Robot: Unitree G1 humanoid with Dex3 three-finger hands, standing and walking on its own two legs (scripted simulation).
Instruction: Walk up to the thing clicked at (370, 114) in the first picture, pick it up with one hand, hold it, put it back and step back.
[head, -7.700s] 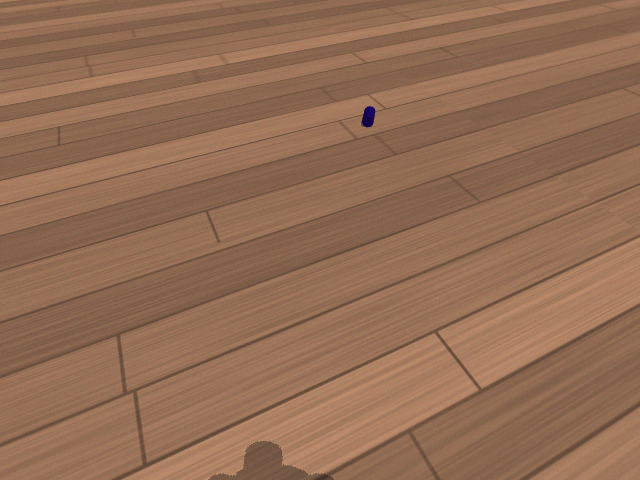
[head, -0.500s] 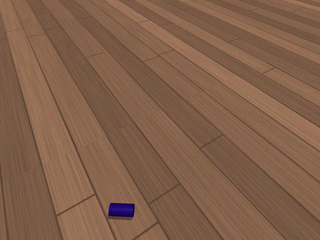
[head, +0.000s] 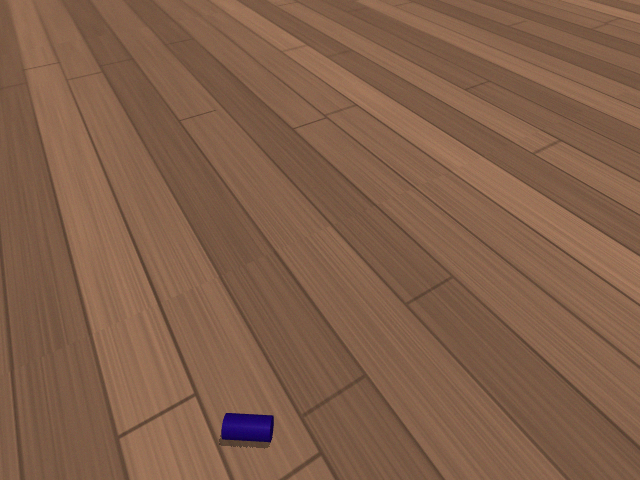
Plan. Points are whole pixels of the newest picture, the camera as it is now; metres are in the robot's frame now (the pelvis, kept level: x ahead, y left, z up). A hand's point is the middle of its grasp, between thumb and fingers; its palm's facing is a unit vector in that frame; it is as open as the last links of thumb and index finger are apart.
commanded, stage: walk up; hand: left
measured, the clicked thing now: (248, 427) +0.43 +0.24 -0.74
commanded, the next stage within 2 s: none
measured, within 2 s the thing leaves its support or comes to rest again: neither
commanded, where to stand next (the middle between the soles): +0.06 +0.00 m, yaw +1 degrees
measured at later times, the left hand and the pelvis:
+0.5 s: hand out of the picture +0.07 +0.26 -0.16, palm faces +0.01 -0.94 -0.35, open 7.4 cm; pelvis +0.01 +0.00 +0.00, yaw +1 degrees
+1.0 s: hand out of the picture +0.05 +0.29 -0.17, palm faces +0.02 -0.94 -0.34, open 7.4 cm; pelvis -0.04 +0.03 -0.01, yaw +3 degrees
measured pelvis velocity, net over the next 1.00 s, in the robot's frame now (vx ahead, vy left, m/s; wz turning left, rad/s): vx -0.04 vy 0.03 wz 0.06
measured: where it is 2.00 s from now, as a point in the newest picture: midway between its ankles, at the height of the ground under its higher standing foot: outside the picture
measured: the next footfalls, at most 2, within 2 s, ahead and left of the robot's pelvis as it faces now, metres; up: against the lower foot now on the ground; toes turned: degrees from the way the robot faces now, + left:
left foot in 0.90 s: -0.02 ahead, +0.13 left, +0.00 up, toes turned +1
right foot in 1.24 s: +0.05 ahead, -0.12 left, +0.00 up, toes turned +1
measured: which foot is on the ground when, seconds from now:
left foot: down 0.00-0.68, up 0.70-0.88, down 0.90-1.00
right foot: down 0.00-0.90, up 0.92-1.00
